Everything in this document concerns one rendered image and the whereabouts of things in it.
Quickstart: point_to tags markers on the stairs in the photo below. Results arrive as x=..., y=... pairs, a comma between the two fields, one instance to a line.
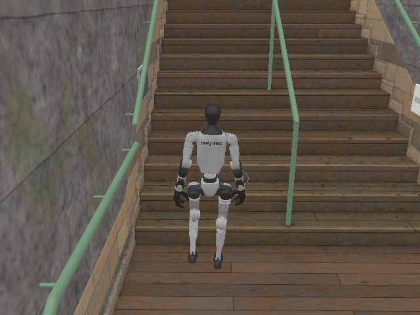
x=354, y=184

